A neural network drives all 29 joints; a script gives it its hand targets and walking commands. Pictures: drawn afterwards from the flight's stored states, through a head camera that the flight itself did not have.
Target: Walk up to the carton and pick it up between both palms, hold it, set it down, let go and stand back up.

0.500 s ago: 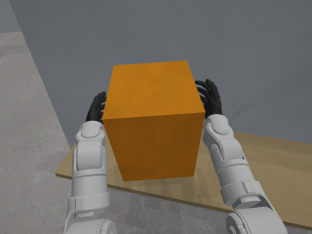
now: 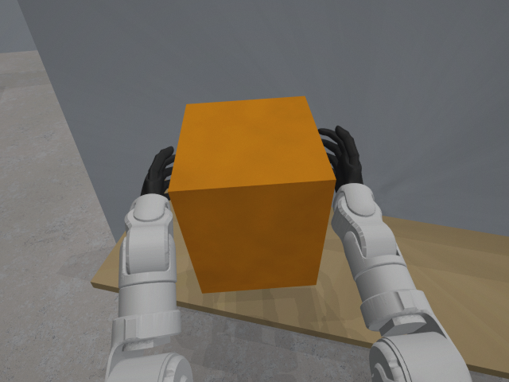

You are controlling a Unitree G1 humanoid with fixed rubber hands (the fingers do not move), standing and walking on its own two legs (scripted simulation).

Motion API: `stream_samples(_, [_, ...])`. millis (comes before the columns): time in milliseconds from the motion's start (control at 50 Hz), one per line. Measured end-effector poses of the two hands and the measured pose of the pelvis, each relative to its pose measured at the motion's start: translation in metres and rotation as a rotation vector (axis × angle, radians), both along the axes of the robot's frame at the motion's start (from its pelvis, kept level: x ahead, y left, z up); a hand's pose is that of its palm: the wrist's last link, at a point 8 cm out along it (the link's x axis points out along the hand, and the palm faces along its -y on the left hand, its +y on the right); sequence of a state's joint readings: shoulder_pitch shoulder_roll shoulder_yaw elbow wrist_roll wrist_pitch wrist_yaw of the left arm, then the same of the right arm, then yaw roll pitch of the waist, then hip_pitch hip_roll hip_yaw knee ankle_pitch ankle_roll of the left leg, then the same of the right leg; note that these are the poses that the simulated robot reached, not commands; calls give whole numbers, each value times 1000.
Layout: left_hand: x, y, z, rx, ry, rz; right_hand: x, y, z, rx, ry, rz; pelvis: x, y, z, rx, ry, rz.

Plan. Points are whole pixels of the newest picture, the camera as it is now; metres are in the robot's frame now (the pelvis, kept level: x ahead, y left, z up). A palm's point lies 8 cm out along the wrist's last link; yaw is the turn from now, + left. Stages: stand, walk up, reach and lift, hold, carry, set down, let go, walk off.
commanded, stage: hold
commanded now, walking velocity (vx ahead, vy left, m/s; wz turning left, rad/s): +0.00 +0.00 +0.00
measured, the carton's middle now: (252, 196) +0.39 +0.00 +0.12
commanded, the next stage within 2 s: none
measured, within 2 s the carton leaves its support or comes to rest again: neither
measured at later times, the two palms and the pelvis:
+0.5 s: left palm (158, 199) +0.35 +0.15 +0.16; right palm (347, 183) +0.36 -0.14 +0.18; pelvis +0.00 +0.00 +0.00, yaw +0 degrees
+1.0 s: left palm (159, 195) +0.36 +0.15 +0.16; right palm (349, 182) +0.36 -0.14 +0.18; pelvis +0.00 +0.00 +0.00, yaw +0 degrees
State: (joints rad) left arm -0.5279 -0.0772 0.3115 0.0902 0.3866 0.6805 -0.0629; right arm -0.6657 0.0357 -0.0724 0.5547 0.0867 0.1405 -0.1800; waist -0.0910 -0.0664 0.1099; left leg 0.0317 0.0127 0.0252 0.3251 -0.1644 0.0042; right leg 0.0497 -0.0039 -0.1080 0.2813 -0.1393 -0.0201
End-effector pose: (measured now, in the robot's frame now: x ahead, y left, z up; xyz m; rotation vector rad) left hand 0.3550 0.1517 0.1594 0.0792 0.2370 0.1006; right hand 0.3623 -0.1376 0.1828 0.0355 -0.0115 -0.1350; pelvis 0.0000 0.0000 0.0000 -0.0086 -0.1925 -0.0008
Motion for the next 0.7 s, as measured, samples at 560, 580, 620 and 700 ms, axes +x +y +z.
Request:
stream_samples(560, [-2,-1,-4,-3,2,-5,-2,-1,-8,28,5,-3,5,-3,0,3,-1,5])
stream_samples(580, [-3,0,-4,-2,0,-5,-3,0,-8,30,2,-2,5,-3,0,2,0,6])
stream_samples(620, [-4,1,-4,-1,-3,-2,-4,1,-7,28,-1,0,5,-2,0,2,-6,8])
stream_samples(700, [-4,3,-6,-8,7,-3,-4,2,-9,27,10,-5,3,-1,0,2,-7,8])
